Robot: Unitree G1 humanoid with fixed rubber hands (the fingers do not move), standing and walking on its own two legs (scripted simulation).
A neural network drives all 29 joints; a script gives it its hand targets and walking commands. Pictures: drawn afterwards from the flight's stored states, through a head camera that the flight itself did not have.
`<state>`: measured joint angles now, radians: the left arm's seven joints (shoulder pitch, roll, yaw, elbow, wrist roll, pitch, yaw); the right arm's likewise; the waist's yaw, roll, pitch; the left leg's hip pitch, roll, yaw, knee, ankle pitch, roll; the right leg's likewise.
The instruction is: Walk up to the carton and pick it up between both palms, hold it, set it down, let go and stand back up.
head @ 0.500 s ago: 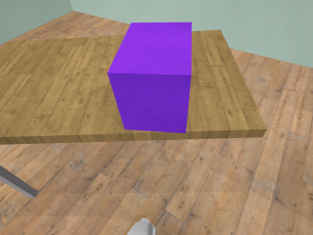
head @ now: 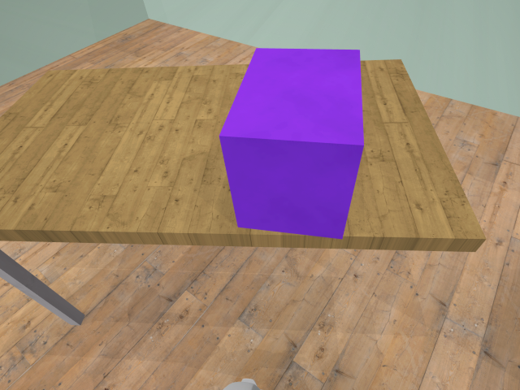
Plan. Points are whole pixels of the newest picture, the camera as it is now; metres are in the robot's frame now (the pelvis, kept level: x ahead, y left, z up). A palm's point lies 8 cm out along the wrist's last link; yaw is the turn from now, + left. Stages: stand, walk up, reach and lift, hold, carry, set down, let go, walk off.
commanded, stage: walk up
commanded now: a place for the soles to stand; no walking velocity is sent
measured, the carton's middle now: (297, 140) +0.55 -0.04 +0.08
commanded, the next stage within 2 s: reach and lift in 1.50 s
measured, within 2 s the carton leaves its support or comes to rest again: neither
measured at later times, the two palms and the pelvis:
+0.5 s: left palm out of the picture +0.09 +0.31 -0.07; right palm out of the picture +0.11 -0.33 -0.10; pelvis +0.04 -0.01 +0.01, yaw +0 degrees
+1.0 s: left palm out of the picture +0.11 +0.32 -0.08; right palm out of the picture +0.12 -0.32 -0.09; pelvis +0.04 +0.00 +0.01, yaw +0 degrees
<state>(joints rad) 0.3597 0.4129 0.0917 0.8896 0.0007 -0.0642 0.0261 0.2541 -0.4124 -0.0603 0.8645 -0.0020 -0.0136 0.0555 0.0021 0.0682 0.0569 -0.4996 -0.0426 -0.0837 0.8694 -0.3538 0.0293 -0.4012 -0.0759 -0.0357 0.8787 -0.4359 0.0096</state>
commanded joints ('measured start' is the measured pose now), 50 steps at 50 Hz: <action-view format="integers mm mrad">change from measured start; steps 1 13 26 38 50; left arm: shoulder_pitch -72 59 -51 -162 -179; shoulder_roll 209 368 215 218 207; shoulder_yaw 15 68 4 -8 -9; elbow -84 -3 -29 -48 -36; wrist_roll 13 34 8 3 -12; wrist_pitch -10 -62 -42 -19 -6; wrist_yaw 8 22 8 2 13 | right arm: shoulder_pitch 116 -113 -132 -30 -102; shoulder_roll -350 -146 -265 -305 -274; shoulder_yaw -103 -42 -49 -68 -51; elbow -31 -102 -47 -20 -31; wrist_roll -32 -9 -18 -26 -8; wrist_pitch -41 -3 -17 -42 -28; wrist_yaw -35 -48 -42 -44 -59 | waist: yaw -82 68 42 -30 -1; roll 170 -258 65 108 24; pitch -25 -32 -41 -10 -103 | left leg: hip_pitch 365 -226 72 235 194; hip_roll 321 12 212 307 242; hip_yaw -692 -13 -259 -509 -300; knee -577 155 -289 -451 -315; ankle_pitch -315 -221 134 -68 323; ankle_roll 146 -8 153 249 154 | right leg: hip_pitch -420 255 76 -195 -7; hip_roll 91 -333 57 52 39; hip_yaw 59 587 29 32 28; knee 282 -514 -217 38 -60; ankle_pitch -172 70 -39 -171 145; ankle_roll -25 -248 -64 -35 -19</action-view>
